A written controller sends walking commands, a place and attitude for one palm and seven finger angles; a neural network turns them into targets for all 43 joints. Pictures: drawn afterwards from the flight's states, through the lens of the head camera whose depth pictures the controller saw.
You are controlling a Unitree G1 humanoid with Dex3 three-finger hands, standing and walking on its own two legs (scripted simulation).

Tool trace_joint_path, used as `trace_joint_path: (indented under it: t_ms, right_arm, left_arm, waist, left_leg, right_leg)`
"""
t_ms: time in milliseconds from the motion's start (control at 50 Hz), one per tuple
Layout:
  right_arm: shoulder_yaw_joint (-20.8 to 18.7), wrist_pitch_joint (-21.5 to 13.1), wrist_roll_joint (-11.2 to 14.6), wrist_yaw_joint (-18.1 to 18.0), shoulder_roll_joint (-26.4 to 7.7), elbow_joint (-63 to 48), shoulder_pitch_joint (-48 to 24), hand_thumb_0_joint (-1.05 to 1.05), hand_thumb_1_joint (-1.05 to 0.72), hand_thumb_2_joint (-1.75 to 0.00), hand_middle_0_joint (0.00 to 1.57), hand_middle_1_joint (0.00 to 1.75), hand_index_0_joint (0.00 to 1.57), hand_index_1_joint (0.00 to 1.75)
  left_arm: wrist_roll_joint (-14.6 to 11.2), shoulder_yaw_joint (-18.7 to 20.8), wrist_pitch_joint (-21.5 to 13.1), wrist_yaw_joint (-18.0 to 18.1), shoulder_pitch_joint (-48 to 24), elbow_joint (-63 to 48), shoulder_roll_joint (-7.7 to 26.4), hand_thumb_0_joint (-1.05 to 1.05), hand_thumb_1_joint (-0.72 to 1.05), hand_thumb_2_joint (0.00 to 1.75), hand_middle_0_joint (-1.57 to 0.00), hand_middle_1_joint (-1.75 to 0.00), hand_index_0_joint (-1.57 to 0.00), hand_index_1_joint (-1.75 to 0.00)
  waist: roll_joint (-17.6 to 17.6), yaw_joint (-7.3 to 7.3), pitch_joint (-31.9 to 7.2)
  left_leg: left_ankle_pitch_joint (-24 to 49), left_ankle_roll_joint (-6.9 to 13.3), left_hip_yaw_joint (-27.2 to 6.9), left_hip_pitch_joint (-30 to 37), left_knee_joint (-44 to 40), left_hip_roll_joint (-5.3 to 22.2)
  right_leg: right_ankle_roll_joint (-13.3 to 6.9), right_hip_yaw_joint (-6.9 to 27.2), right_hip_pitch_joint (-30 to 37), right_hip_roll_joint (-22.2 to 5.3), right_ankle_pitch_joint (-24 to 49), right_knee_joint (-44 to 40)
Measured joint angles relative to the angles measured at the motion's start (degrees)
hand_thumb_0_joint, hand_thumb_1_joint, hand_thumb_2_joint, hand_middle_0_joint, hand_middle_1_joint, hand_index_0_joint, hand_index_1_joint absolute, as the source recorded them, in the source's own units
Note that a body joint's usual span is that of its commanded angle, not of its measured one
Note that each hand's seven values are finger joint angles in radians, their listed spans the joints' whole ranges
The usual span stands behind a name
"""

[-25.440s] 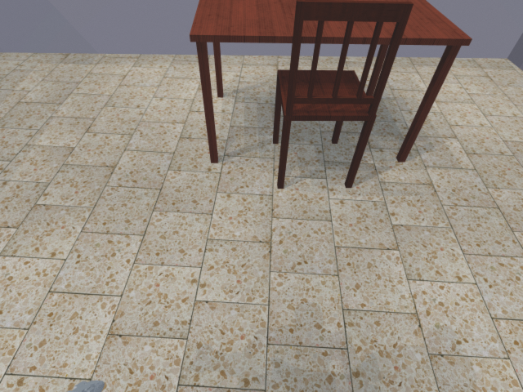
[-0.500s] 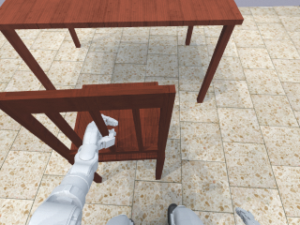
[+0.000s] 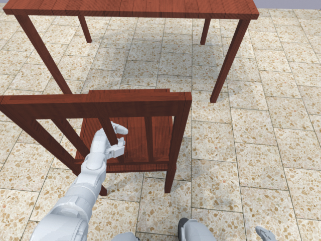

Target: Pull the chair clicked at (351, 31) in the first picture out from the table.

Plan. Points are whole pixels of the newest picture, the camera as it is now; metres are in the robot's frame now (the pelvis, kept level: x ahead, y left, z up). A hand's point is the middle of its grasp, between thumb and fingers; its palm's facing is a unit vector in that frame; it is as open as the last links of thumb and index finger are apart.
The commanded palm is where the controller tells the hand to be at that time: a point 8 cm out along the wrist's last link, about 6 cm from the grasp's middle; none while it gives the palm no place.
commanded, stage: step backward, pulling the chair out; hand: left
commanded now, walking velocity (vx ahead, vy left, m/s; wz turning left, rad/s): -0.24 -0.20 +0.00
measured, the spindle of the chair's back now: (114, 142) +0.38 +0.14 -0.06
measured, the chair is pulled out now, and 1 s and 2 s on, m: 0.48 0.61 0.61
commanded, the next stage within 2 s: stop walking, hand still on the chair in 0.16 s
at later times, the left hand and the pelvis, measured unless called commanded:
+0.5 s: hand (121, 185) +0.25 +0.10 -0.06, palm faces -0.01 -0.98 -0.19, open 5.0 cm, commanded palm +0.23 +0.16 -0.04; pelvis -0.07 -0.02 +0.00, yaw -2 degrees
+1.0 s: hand (119, 194) +0.23 +0.11 -0.06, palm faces -0.06 -0.98 -0.18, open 5.0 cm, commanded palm +0.21 +0.16 -0.04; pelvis -0.03 -0.01 +0.01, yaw -3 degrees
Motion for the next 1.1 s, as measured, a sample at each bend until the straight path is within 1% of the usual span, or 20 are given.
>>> trace_joint_path:
  t_ms: [40,60,80,120,160,200,240,260,280,320,340,400,440,520,560,620,740,820,960,1100]
  right_arm:
    - [-0.2,0.4,-0.4,0.2,0.4,-1.1,0.7,0.01,-0.90,-0.90,0.20,0.30,0.20,0.30]
    - [-0.3,0.4,-0.5,0.5,0.7,-1.3,1.1,0.01,-0.90,-0.90,0.20,0.30,0.20,0.30]
    - [-0.2,0.4,-0.5,0.9,1.2,-1.4,1.3,0.01,-0.90,-0.90,0.20,0.30,0.20,0.30]
    - [0.2,0.3,-0.6,1.7,2.3,-1.3,1.9,0.01,-0.90,-0.90,0.20,0.30,0.20,0.30]
    - [0.9,0.3,-0.6,2.3,3.3,-1.0,2.0,0.01,-0.90,-0.90,0.20,0.30,0.20,0.30]
    - [1.4,0.4,-0.4,2.5,3.7,-0.6,0.8,0.01,-0.90,-0.90,0.20,0.30,0.20,0.30]
    - [1.6,0.5,0.3,2.3,4.0,-0.4,0.2,0.01,-0.90,-0.90,0.21,0.30,0.21,0.30]
    - [1.6,0.5,0.6,2.1,4.0,-0.4,0.0,0.01,-0.90,-0.90,0.21,0.30,0.21,0.30]
    - [1.5,0.4,0.9,1.9,3.7,-0.2,-0.1,0.01,-0.90,-0.90,0.21,0.30,0.21,0.30]
    - [1.3,0.7,1.1,1.4,2.7,-0.7,-0.2,0.01,-0.90,-0.90,0.21,0.30,0.21,0.30]
    - [1.3,0.7,1.1,1.1,2.2,-1.0,-0.2,0.01,-0.90,-0.90,0.21,0.30,0.21,0.30]
    - [1.2,0.4,0.8,0.2,0.5,-1.9,0.4,0.01,-0.90,-0.90,0.21,0.30,0.21,0.30]
    - [0.9,0.3,0.7,-0.2,-0.2,-2.3,1.2,0.01,-0.90,-0.90,0.20,0.30,0.20,0.30]
    - [0.9,0.3,0.5,-0.4,-0.1,-2.3,2.6,0.01,-0.90,-0.90,0.20,0.30,0.20,0.30]
    - [1.0,0.1,0.2,-0.3,0.3,-2.1,2.9,0.01,-0.90,-0.90,0.20,0.30,0.20,0.30]
    - [1.4,-0.4,0.2,-0.2,1.4,-1.6,2.8,0.01,-0.90,-0.90,0.20,0.30,0.20,0.30]
    - [2.7,-1.0,0.1,0.2,3.9,-1.5,2.3,0.01,-0.90,-0.90,0.20,0.30,0.20,0.30]
    - [3.3,-1.4,-0.1,0.4,4.7,-1.7,1.7,0.01,-0.90,-0.90,0.20,0.30,0.20,0.30]
    - [3.0,-1.4,-0.2,0.5,4.3,-2.0,0.0,0.01,-0.90,-0.90,0.21,0.30,0.21,0.30]
    - [2.4,-0.7,-0.1,0.3,3.1,-3.1,-1.4,0.01,-0.90,-0.90,0.20,0.30,0.21,0.30]
  left_arm:
    - [-0.5,-0.5,0.6,-0.1,0.5,-0.6,0.0,0.02,0.75,0.81,-0.33,-1.29,-0.50,-1.45]
    - [-0.8,-0.5,0.7,-0.2,0.7,-0.6,0.0,0.02,0.75,0.81,-0.33,-1.29,-0.50,-1.45]
    - [-0.9,-0.6,0.7,-0.3,0.9,-0.5,0.0,0.02,0.75,0.81,-0.33,-1.29,-0.50,-1.45]
    - [-1.0,-0.6,0.5,-0.8,1.0,0.1,0.5,0.02,0.75,0.81,-0.33,-1.28,-0.50,-1.45]
    - [-1.1,-0.1,0.0,-1.3,1.0,0.8,1.3,0.02,0.75,0.81,-0.34,-1.28,-0.50,-1.45]
    - [-1.5,1.3,-0.6,-1.5,0.5,1.9,1.7,0.02,0.74,0.81,-0.36,-1.27,-0.50,-1.45]
    - [-1.9,2.5,-0.9,-1.6,0.1,2.8,2.0,0.02,0.73,0.81,-0.37,-1.25,-0.50,-1.45]
    - [-2.0,3.1,-1.0,-1.5,0.1,3.2,2.1,0.02,0.73,0.81,-0.37,-1.25,-0.50,-1.45]
    - [-2.2,3.4,-0.9,-1.4,0.1,3.6,2.1,0.02,0.73,0.81,-0.37,-1.24,-0.50,-1.45]
    - [-2.1,3.9,0.5,-1.1,1.4,1.6,1.9,0.02,0.73,0.81,-0.37,-1.23,-0.50,-1.45]
    - [-2.1,4.0,1.3,-0.8,2.2,0.1,1.8,0.02,0.73,0.80,-0.37,-1.23,-0.50,-1.45]
    - [-1.5,3.0,2.9,-0.1,5.2,-3.8,1.1,0.02,0.74,0.80,-0.37,-1.23,-0.50,-1.45]
    - [-1.5,2.3,3.3,0.3,7.0,-5.1,0.3,0.02,0.74,0.80,-0.36,-1.24,-0.50,-1.45]
    - [-1.1,0.6,3.4,0.4,10.7,-7.0,-0.8,0.01,0.74,0.80,-0.34,-1.26,-0.50,-1.45]
    - [-0.9,-0.1,3.3,0.2,12.4,-7.9,-1.1,0.02,0.74,0.81,-0.33,-1.27,-0.50,-1.45]
    - [-0.6,-1.2,3.2,0.0,14.8,-9.1,-1.4,0.01,0.73,0.81,-0.33,-1.29,-0.50,-1.45]
    - [-0.2,-2.2,2.6,-0.1,18.7,-10.5,-1.9,0.01,0.73,0.83,-0.33,-1.29,-0.50,-1.45]
    - [0.1,-2.7,2.3,0.0,21.0,-12.3,-2.4,0.02,0.73,0.83,-0.33,-1.29,-0.50,-1.45]
    - [0.4,-3.9,2.7,-0.2,24.6,-16.4,-2.6,0.02,0.72,0.85,-0.34,-1.29,-0.50,-1.45]
    - [0.1,-4.6,3.6,0.0,27.2,-19.3,-2.4,0.03,0.72,0.85,-0.33,-1.30,-0.50,-1.45]
  waist:
    - [0.6,0.65,0.2]
    - [1.1,0.93,0.4]
    - [1.6,1.27,0.6]
    - [1.9,2.09,0.7]
    - [1.9,2.93,0.5]
    - [3.6,2.76,1.7]
    - [4.1,2.33,1.8]
    - [4.1,2.02,1.6]
    - [4.0,1.64,1.2]
    - [3.5,0.62,1.1]
    - [3.1,0.18,1.3]
    - [2.4,-0.45,1.5]
    - [2.5,-0.28,1.1]
    - [2.3,0.41,-0.3]
    - [2.1,0.77,-0.9]
    - [2.1,1.26,-1.6]
    - [1.8,2.16,-3.5]
    - [2.1,2.61,-4.2]
    - [2.2,3.35,-4.2]
    - [2.0,3.27,-4.4]
  left_leg:
    - [-0.3,0.1,0.0,-0.3,0.2,0.9]
    - [-0.3,-0.1,-0.3,-0.4,0.3,1.5]
    - [-0.1,-0.3,-0.6,-0.3,0.2,2.2]
    - [0.3,-0.8,-0.8,-0.3,0.2,3.2]
    - [0.4,-1.6,-0.6,-1.0,1.0,4.1]
    - [0.9,-2.4,-1.3,-1.6,1.4,5.8]
    - [2.1,-3.0,-1.6,-2.3,0.9,6.3]
    - [2.4,-2.6,-1.6,-2.9,1.0,6.2]
    - [0.6,-2.1,-1.6,-3.4,1.8,5.8]
    - [-3.2,-1.5,-1.9,-3.8,2.7,4.3]
    - [-3.3,-1.1,-1.9,-3.5,2.3,3.6]
    - [1.6,-0.8,-1.3,-1.9,-0.1,2.7]
    - [2.8,-0.8,-1.1,-1.3,-0.6,2.8]
    - [1.7,-0.3,-1.0,0.1,-1.4,2.7]
    - [2.5,-0.3,-1.0,0.9,-1.8,2.6]
    - [4.8,-0.9,-0.8,2.3,-2.6,2.7]
    - [4.2,-1.1,0.3,4.2,-4.4,2.4]
    - [4.1,-1.1,0.6,5.1,-5.6,2.3]
    - [3.6,-1.0,1.1,6.6,-7.0,2.2]
    - [3.3,-1.1,1.0,7.7,-7.9,2.1]
  right_leg:
    - [-0.5,-0.2,-0.3,0.9,-7.2,5.0]
    - [-0.7,-0.5,0.5,1.6,-9.3,6.4]
    - [-0.9,-0.7,1.9,2.1,-10.0,6.3]
    - [-1.2,-0.9,5.8,2.7,-8.9,2.9]
    - [-1.3,-0.7,9.1,2.8,-5.0,-1.3]
    - [-1.2,-1.2,9.4,4.5,-3.1,-2.7]
    - [-1.6,-1.5,8.4,5.0,-2.7,-2.6]
    - [-1.8,-1.5,7.6,4.9,-2.7,-2.0]
    - [-2.0,-1.5,6.8,4.7,-2.7,-1.4]
    - [-2.0,-1.3,5.8,3.7,-2.8,-0.2]
    - [-1.9,-1.0,5.6,3.2,-2.8,0.2]
    - [-1.2,-0.5,5.9,2.1,-2.9,1.0]
    - [-0.9,-0.5,6.4,2.1,-4.3,1.2]
    - [-0.9,-0.5,7.8,2.0,-5.5,0.2]
    - [-0.8,-0.5,8.6,1.9,-4.8,-0.4]
    - [-0.7,-0.2,9.9,2.0,-3.3,-1.1]
    - [-0.4,0.6,11.4,1.7,-2.1,-3.0]
    - [0.0,0.9,12.2,1.5,-2.3,-4.1]
    - [0.2,1.3,13.5,1.3,-2.8,-5.3]
    - [0.2,1.1,14.5,1.2,-3.3,-5.8]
